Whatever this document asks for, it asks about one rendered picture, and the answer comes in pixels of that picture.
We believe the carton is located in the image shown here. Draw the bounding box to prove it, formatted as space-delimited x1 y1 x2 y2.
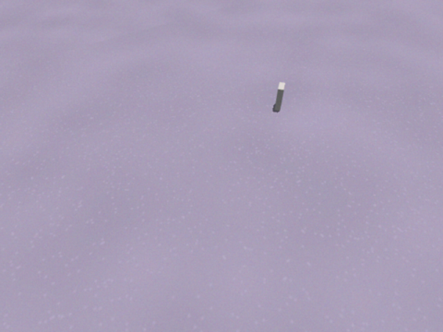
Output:
275 82 285 111

